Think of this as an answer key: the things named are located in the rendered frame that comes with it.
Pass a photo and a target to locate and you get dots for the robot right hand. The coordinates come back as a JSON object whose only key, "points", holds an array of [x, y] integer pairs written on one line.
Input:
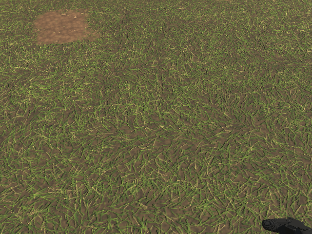
{"points": [[286, 226]]}

